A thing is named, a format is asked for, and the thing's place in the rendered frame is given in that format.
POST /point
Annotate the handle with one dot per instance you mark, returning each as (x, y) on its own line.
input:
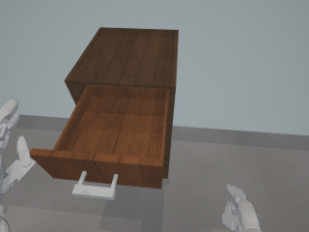
(95, 192)

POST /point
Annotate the cabinet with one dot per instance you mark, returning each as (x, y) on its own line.
(130, 57)

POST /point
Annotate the robot left forearm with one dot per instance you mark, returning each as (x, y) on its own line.
(4, 225)

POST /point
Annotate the drawer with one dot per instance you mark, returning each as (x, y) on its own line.
(112, 130)

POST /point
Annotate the robot left hand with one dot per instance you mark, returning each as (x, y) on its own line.
(9, 118)

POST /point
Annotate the robot right hand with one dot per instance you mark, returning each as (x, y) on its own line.
(245, 215)

